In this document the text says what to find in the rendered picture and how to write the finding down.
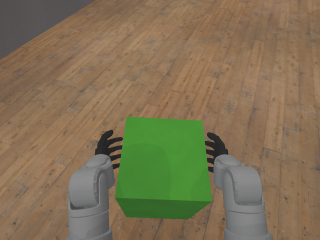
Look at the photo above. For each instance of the robot right hand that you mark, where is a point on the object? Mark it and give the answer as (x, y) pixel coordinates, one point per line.
(218, 146)

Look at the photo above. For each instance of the carton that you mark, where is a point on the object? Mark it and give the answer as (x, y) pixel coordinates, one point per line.
(163, 171)

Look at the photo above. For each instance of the right robot forearm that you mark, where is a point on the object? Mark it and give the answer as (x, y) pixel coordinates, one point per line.
(243, 199)

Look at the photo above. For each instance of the robot left hand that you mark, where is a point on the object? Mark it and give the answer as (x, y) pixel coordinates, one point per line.
(103, 144)

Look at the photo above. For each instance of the left robot forearm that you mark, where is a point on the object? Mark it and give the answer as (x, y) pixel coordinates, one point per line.
(88, 200)

